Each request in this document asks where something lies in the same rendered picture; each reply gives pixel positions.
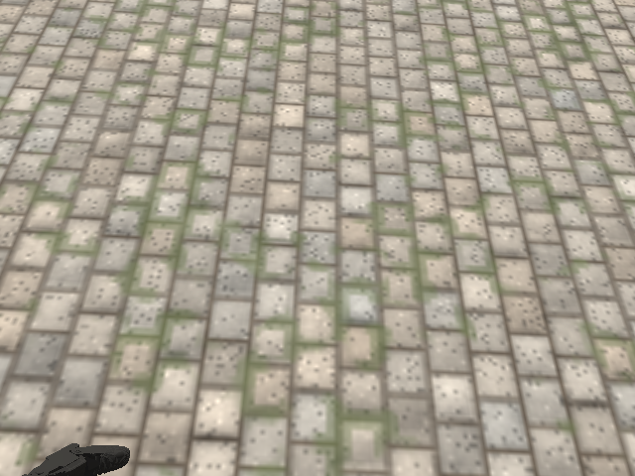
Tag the robot left hand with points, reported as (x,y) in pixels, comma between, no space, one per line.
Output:
(73,460)

